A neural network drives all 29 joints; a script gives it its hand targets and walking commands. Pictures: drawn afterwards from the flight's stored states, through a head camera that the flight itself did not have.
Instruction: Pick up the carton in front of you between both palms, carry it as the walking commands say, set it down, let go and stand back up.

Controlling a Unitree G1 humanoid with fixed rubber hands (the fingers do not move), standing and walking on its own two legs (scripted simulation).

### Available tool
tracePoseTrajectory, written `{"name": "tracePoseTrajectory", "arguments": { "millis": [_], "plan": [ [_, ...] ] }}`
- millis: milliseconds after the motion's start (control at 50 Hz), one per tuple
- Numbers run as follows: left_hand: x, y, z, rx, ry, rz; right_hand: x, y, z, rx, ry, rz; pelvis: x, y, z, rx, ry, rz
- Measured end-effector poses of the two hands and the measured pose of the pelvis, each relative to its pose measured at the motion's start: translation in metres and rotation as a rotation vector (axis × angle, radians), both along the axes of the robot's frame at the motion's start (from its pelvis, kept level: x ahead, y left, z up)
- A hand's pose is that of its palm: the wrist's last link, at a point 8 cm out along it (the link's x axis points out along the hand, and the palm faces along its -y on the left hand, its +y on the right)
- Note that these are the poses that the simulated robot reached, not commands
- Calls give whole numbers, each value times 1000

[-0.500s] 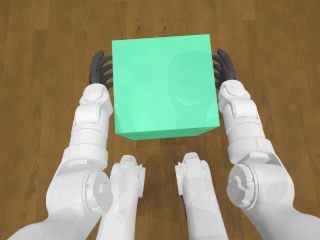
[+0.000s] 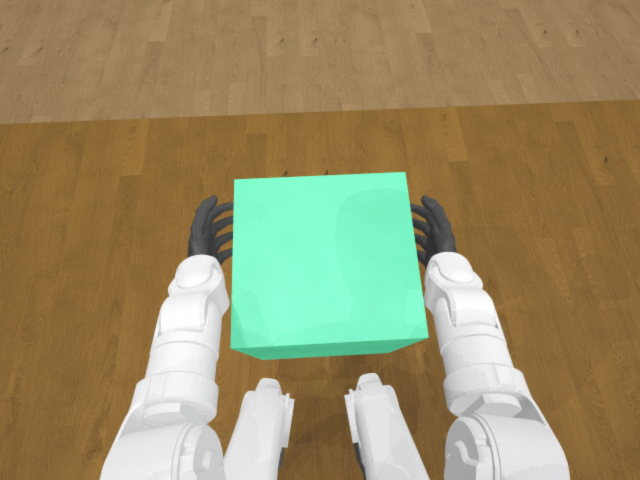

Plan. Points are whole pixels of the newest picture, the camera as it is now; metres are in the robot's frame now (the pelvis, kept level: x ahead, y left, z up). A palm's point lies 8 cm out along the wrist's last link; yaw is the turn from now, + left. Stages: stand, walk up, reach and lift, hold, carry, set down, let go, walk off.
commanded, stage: reach and lift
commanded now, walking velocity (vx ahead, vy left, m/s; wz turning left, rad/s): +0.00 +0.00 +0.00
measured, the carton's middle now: (323, 279) +0.40 -0.01 -0.12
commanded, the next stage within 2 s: hold in 1.84 s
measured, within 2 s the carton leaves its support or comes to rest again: neither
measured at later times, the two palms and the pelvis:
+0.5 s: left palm (147, 234) +0.37 +0.14 +0.11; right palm (491, 233) +0.37 -0.16 +0.11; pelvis +0.05 +0.00 +0.14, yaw +0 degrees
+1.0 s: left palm (68, 206) +0.35 +0.15 +0.21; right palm (562, 209) +0.34 -0.15 +0.20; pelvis +0.06 +0.00 +0.19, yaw -1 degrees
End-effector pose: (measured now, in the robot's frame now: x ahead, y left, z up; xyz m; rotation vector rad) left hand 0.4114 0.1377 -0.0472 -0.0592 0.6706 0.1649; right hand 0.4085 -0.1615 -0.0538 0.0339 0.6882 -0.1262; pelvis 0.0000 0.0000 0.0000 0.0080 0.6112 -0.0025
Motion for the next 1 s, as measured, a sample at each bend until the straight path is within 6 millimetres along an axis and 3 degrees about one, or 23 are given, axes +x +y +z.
{"name": "tracePoseTrajectory", "arguments": {
  "millis": [320,580,820,1000],
  "plan": [
    [-25,4,105,8,-1,-11,-26,3,105,-3,0,-7,35,0,94,-6,-185,-3],
    [-42,6,183,11,-6,-19,-44,6,184,-6,-6,-13,60,0,155,-8,-379,-6],
    [-54,11,250,39,-26,-49,-59,10,251,-32,-26,0,68,0,184,-12,-589,-6],
    [-62,10,256,51,17,-62,-67,9,258,-44,18,9,55,0,185,-12,-660,-7]
  ]
}}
